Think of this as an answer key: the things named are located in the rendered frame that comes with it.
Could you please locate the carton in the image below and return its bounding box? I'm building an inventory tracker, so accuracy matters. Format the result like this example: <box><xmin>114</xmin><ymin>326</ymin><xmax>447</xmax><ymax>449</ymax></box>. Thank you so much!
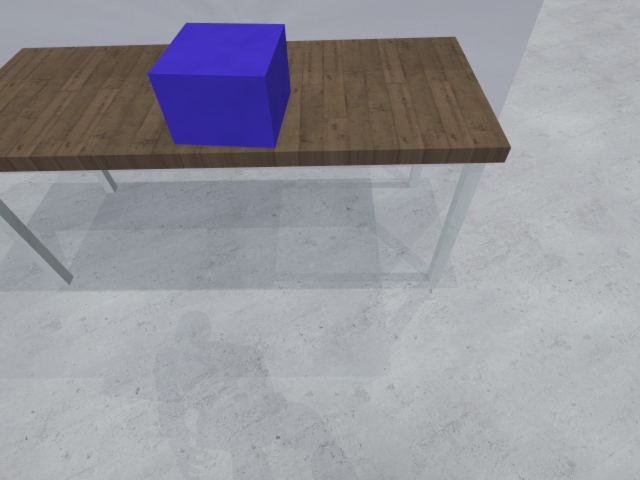
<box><xmin>148</xmin><ymin>23</ymin><xmax>291</xmax><ymax>148</ymax></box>

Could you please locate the table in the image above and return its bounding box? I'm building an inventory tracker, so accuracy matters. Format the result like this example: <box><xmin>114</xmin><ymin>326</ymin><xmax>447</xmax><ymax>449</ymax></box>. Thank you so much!
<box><xmin>0</xmin><ymin>37</ymin><xmax>511</xmax><ymax>286</ymax></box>

